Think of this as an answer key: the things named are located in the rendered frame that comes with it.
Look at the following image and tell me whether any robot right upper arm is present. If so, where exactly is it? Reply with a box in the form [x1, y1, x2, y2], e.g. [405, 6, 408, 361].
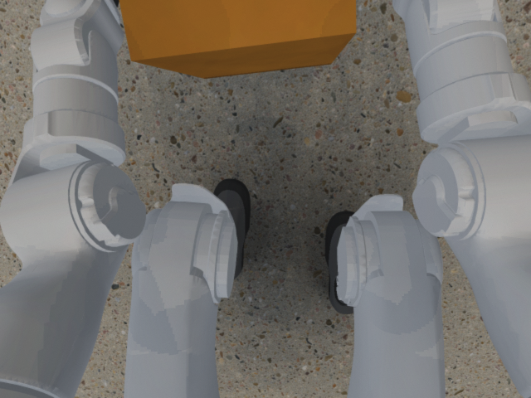
[412, 134, 531, 398]

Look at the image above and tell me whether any robot left upper arm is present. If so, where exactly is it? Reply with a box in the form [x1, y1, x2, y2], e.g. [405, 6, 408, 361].
[0, 160, 146, 398]

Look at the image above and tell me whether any robot left forearm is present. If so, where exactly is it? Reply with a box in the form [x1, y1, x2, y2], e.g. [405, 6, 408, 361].
[7, 0, 126, 189]

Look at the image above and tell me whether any right robot foot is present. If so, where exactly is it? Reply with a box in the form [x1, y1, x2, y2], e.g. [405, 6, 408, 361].
[325, 211, 355, 314]

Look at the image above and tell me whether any robot foot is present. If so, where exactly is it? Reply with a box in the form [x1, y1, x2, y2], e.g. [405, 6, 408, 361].
[325, 211, 355, 314]
[213, 178, 251, 279]

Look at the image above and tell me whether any robot right forearm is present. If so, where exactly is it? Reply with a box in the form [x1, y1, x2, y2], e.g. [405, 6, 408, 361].
[392, 0, 531, 147]

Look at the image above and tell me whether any carton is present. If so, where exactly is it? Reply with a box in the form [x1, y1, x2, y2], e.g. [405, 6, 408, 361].
[119, 0, 357, 79]

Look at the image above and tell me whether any left robot foot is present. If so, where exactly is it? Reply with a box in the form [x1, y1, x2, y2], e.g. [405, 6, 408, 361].
[213, 178, 251, 279]

